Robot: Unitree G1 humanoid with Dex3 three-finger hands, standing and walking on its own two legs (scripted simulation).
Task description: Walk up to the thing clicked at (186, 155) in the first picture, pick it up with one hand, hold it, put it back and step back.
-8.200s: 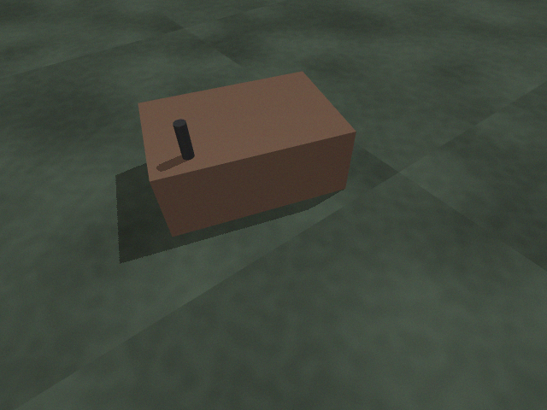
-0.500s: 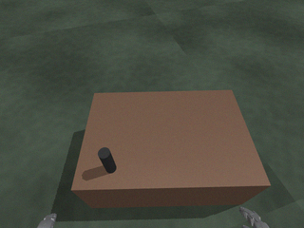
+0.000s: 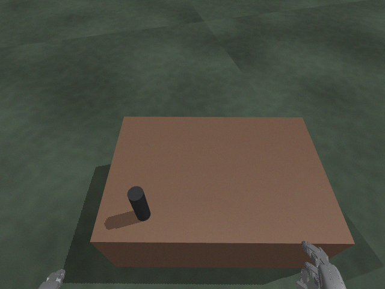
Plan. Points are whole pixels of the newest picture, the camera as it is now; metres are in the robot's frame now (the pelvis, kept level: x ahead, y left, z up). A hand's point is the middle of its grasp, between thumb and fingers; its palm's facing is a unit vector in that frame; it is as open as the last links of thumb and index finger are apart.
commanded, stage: go down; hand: left
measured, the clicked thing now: (139, 204) +0.45 +0.19 -0.29
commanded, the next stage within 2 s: none
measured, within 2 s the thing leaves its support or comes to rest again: neither
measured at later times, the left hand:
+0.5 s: hand out of the picture +0.13 +0.26 -0.09, palm faces +0.08 -0.94 -0.33, open 17.4 cm
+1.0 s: hand (43, 238) +0.27 +0.33 -0.04, palm faces +0.18 -0.96 -0.20, open 17.5 cm
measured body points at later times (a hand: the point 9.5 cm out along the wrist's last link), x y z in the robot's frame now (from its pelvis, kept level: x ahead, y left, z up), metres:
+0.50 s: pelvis -0.02 +0.00 -0.02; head +0.01 +0.01 +0.43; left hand +0.12 +0.31 -0.07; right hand +0.14 -0.25 -0.08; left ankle -0.04 +0.12 -0.69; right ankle +0.01 -0.15 -0.69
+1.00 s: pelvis -0.03 +0.00 -0.01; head +0.03 +0.02 +0.43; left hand +0.25 +0.38 -0.02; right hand +0.08 -0.27 -0.09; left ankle -0.04 +0.12 -0.69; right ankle +0.01 -0.15 -0.69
